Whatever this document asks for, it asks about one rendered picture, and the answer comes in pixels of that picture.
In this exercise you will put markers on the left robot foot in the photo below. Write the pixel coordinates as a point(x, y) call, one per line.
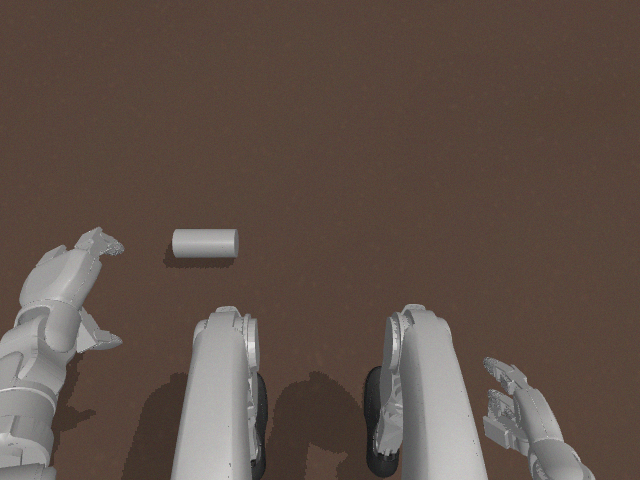
point(258, 465)

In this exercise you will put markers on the right robot arm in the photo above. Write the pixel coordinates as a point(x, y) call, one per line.
point(555, 460)

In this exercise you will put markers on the right robot hand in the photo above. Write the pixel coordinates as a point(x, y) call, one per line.
point(528, 417)

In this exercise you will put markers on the can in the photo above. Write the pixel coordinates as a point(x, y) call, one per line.
point(205, 243)

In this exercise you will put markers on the right robot foot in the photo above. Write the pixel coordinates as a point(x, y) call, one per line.
point(380, 465)

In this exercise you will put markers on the left robot hand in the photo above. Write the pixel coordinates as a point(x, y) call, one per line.
point(68, 276)

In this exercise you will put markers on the left robot arm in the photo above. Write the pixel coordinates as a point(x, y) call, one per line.
point(33, 359)

